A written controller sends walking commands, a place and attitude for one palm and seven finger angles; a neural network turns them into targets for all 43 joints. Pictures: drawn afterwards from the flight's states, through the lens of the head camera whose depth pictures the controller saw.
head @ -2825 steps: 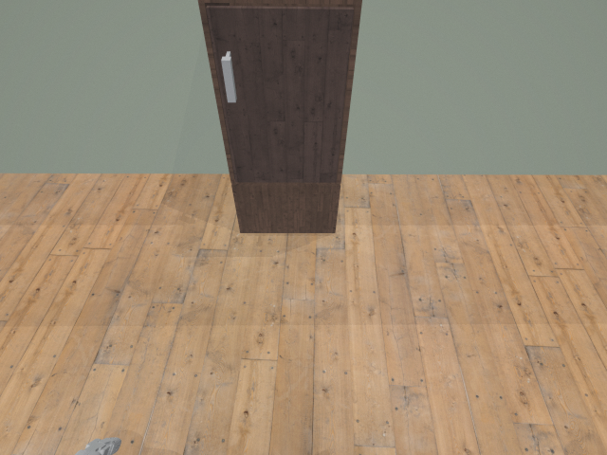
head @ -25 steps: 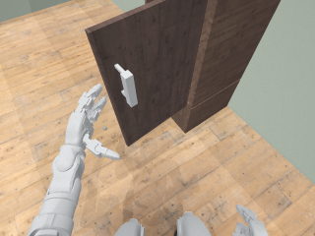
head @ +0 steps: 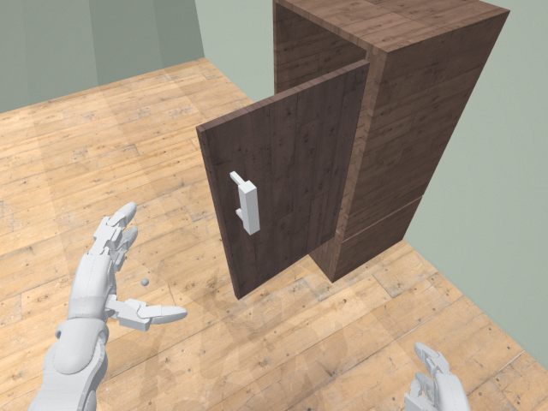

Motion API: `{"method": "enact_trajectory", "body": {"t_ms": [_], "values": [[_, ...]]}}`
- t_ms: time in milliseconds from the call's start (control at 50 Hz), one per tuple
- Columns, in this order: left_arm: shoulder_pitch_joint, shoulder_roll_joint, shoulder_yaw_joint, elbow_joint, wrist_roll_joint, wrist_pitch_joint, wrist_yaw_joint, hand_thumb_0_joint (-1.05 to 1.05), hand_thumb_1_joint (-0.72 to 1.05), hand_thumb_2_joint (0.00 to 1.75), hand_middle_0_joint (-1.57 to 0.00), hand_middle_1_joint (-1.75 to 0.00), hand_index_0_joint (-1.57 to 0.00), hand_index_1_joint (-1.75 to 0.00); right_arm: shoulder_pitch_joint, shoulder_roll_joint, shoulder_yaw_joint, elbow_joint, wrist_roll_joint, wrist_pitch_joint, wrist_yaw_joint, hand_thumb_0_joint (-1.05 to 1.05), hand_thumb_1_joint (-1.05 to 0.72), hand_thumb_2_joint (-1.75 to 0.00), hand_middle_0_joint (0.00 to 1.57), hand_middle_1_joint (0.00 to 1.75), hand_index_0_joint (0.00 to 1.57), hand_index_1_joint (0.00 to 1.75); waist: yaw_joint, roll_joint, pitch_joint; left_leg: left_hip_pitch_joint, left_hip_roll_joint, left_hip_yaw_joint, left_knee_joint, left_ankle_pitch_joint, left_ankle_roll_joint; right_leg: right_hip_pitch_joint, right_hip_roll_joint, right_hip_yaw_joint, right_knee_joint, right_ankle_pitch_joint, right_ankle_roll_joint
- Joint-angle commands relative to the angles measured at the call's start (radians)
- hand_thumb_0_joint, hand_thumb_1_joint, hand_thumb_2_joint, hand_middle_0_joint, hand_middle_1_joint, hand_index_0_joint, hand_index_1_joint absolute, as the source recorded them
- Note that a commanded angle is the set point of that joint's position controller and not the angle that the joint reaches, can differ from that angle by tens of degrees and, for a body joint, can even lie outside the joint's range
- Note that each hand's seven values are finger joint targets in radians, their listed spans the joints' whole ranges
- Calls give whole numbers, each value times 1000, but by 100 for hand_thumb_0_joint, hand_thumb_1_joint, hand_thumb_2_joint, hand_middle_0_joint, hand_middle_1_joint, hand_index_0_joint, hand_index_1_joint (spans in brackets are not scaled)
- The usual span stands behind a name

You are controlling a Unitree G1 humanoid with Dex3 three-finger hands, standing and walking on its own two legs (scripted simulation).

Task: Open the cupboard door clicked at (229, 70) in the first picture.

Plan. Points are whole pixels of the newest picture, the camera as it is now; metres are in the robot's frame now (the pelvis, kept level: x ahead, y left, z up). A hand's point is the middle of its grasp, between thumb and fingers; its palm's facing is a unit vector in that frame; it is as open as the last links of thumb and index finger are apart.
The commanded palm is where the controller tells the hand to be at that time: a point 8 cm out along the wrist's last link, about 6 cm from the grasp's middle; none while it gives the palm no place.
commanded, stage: draw the hand back to the body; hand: left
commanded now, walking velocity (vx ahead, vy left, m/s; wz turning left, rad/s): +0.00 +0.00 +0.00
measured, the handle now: (243, 202) +0.49 +0.09 +0.00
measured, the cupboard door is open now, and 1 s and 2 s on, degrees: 94 94 94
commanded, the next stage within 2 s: step back with the hand held close in 0.88 s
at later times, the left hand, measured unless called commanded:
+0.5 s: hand (48, 261) +0.24 +0.26 +0.17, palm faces +0.42 -0.81 -0.41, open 9.1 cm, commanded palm +0.19 +0.30 +0.19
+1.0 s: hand (48, 263) +0.24 +0.26 +0.17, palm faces +0.42 -0.81 -0.41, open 7.4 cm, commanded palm +0.16 +0.30 +0.20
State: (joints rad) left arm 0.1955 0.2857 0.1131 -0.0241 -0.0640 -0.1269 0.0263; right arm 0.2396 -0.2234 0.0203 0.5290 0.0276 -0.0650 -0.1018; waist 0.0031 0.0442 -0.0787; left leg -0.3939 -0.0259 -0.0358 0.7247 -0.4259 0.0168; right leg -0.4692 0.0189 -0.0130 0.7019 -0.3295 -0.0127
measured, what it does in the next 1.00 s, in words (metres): stands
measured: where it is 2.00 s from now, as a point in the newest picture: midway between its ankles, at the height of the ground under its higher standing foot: outside the picture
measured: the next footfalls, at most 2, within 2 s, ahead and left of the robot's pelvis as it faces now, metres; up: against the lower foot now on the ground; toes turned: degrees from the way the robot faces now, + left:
none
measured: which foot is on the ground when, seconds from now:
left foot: down 0.00-1.00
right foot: down 0.00-1.00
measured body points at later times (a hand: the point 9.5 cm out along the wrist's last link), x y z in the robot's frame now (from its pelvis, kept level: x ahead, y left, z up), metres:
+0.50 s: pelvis +0.02 +0.01 +0.03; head +0.02 -0.02 +0.48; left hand +0.21 +0.31 +0.19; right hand +0.20 -0.21 -0.07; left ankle -0.03 +0.11 -0.72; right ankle +0.02 -0.11 -0.72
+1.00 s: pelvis +0.02 +0.00 +0.03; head +0.01 -0.02 +0.48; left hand +0.21 +0.30 +0.20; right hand +0.19 -0.23 -0.06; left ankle -0.03 +0.11 -0.72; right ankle +0.02 -0.11 -0.72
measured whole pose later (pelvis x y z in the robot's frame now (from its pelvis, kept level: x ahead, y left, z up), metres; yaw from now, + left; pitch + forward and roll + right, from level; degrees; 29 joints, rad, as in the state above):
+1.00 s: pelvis +0.02 +0.00 +0.03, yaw -1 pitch -1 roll -1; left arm 0.37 0.34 0.33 -0.28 -0.04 -0.12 0.10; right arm 0.22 -0.21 0.01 0.66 0.00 -0.17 -0.07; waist 0.05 0.07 -0.01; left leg -0.07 -0.01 -0.03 0.39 -0.30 0.01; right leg -0.16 0.03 0.00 0.38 -0.21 -0.01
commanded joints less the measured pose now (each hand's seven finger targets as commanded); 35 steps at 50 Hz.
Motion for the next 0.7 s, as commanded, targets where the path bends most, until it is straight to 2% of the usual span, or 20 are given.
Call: {"method": "enact_trajectory", "body": {"t_ms": [0, 80, 100, 140, 180, 220, 240, 280, 300, 320, 360, 380, 400, 440, 460, 480, 500, 540, 620, 680], "values": [[-175, 166, 104, -274, 18, -37, 78, 0, 6, 54, -17, -30, -17, -30, -88, -96, -23, -117, -4, -57, -22, 0, -90, -90, 20, 30, 20, 30, 3, 9, -117, 69, 20, 23, -196, 300, -3, 258, -14, -4, -159, 226, -5], [-120, 186, 145, -301, 23, -29, 94, 0, 20, 60, -18, -30, -18, -30, -99, -94, -20, -95, -9, -79, -19, 0, -90, -90, 20, 30, 20, 30, 17, 7, -98, 125, 25, 22, -247, 366, -9, 318, -9, -13, -207, 265, -5], [-100, 165, 134, -312, 23, -29, 94, 0, 23, 62, -18, -30, -18, -30, -103, -89, -18, -93, -10, -83, -17, 0, -90, -90, 20, 30, 20, 30, 17, 8, -91, 144, 27, 20, -261, 397, -11, 328, -11, -16, -213, 280, -3], [-86, 170, 148, -335, 24, -27, 95, 0, 31, 64, -18, -30, -18, -30, -106, -88, -18, -83, -12, -93, -13, 0, -90, -90, 20, 30, 20, 30, 21, 20, -80, 171, 28, 23, -280, 432, -14, 344, -10, -19, -233, 300, 0], [-46, 191, 184, -326, 22, -26, 96, 0, 37, 68, -18, -30, -18, -30, -109, -92, -21, -71, -15, -102, -7, 0, -90, -90, 20, 30, 20, 30, 29, -3, -66, 173, 30, 26, -298, 441, -14, 366, -7, -18, -256, 312, 1], [-38, 186, 194, -358, 25, -30, 96, 0, 44, 70, -18, -30, -18, -30, -113, -86, -20, -66, -15, -106, -2, 0, -90, -90, 20, 30, 20, 30, 29, 21, -56, 195, 31, 32, -313, 476, -18, 381, -9, -20, -265, 332, 2], [-23, 186, 203, -357, 23, -29, 95, 0, 48, 72, -19, -30, -19, -30, -113, -86, -22, -63, -17, -108, -1, 0, -90, -90, 20, 30, 20, 30, 32, 1, -51, 198, 33, 32, -319, 484, -17, 386, -9, -21, -271, 340, 5], [-1, 223, 249, -367, 22, -32, 96, 0, 55, 75, -19, -30, -19, -30, -117, -91, -26, -59, -20, -113, 3, 0, -90, -90, 20, 30, 20, 30, 41, -12, -60, 199, 32, 35, -331, 481, -17, 415, -8, -18, -286, 346, 4], [10, 207, 244, -381, 19, -34, 94, 0, 58, 76, -19, -30, -19, -30, -123, -84, -26, -59, -17, -114, 5, 0, -90, -90, 20, 30, 20, 30, 39, -13, -46, 203, 35, 35, -338, 483, -17, 413, -8, -19, -288, 340, 5], [-9, 215, 251, -415, 22, -39, 93, 0, 62, 78, -19, -30, -19, -30, -127, -86, -27, -58, -16, -117, 7, 0, -90, -90, 20, 30, 20, 30, 39, 21, -53, 220, 34, 38, -340, 496, -18, 410, -7, -17, -294, 344, 5], [4, 235, 281, -452, 25, -47, 97, 0, 69, 81, -19, -30, -19, -30, -119, -86, -29, -52, -20, -127, 10, 0, -90, -90, 20, 30, 20, 30, 43, 42, -76, 236, 35, 37, -343, 552, -22, 429, -7, -21, -295, 373, 6], [21, 260, 308, -451, 26, -48, 99, 0, 73, 82, -19, -30, -19, -30, -122, -88, -29, -48, -20, -132, 13, 0, -90, -90, 20, 30, 20, 30, 50, 38, -72, 232, 35, 38, -343, 557, -23, 439, -7, -19, -299, 377, 5], [37, 244, 302, -472, 23, -51, 98, 0, 76, 84, -19, -30, -19, -30, -121, -82, -30, -48, -20, -136, 15, 0, -90, -90, 20, 30, 20, 30, 48, 49, -82, 247, 37, 38, -345, 578, -25, 443, -9, -20, -298, 388, 5], [66, 252, 326, -473, 20, -52, 98, 0, 83, 87, -20, -30, -20, -30, -119, -84, -33, -42, -21, -140, 17, 0, -90, -90, 20, 30, 20, 30, 50, 34, -62, 248, 40, 39, -349, 602, -27, 435, -7, -24, -304, 397, 9], [65, 262, 340, -490, 20, -54, 98, 0, 87, 88, -20, -30, -20, -30, -120, -85, -35, -39, -20, -141, 20, 0, -90, -90, 20, 30, 20, 30, 51, 47, -66, 251, 40, 41, -351, 599, -27, 436, -6, -23, -308, 394, 10], [76, 282, 362, -487, 20, -56, 98, 0, 90, 90, -20, -30, -20, -30, -122, -87, -36, -36, -19, -143, 20, 0, -90, -90, 20, 30, 20, 30, 53, 29, -55, 245, 40, 40, -352, 597, -27, 443, -5, -23, -312, 393, 9], [96, 230, 326, -444, 16, -51, 93, 0, 90, 90, -20, -30, -20, -30, -121, -85, -35, -32, -21, -142, 22, 0, -90, -90, 20, 30, 20, 30, 45, 10, -15, 232, 40, 42, -358, 573, -26, 421, -6, -26, -315, 381, 12], [86, 204, 299, -417, 14, -46, 88, 0, 90, 90, -20, -30, -20, -30, -116, -94, -42, -28, -16, -136, 21, 0, -90, -90, 20, 30, 20, 30, 37, 3, 9, 236, 40, 42, -368, 525, -24, 399, -3, -24, -328, 344, 15], [59, 225, 311, -419, 19, -51, 93, 0, 90, 90, -20, -30, -20, -30, -123, -98, -46, -32, -16, -133, 16, 0, -90, -90, 20, 30, 20, 30, 41, -20, -8, 242, 34, 44, -378, 460, -15, 408, 0, -21, -335, 312, 14], [28, 258, 326, -457, 24, -58, 99, 0, 90, 90, -20, -30, -20, -30, -133, -96, -41, -33, -19, -135, 13, 0, -90, -90, 20, 30, 20, 30, 47, 14, -37, 240, 27, 46, -384, 440, -16, 441, -5, -20, -334, 299, 9]]}}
